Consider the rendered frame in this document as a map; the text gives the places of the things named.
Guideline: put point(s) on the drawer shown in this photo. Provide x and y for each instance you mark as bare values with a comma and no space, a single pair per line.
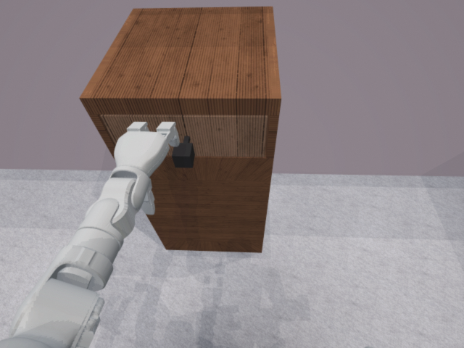
211,135

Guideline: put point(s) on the cabinet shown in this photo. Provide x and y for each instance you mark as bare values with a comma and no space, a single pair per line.
197,61

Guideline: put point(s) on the handle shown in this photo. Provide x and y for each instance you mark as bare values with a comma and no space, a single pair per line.
183,155

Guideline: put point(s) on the robot left upper arm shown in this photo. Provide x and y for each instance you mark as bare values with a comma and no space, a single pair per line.
62,315

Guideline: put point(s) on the left robot hand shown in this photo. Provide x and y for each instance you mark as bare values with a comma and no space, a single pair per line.
146,150

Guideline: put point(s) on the robot left forearm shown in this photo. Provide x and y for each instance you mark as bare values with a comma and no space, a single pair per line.
87,260

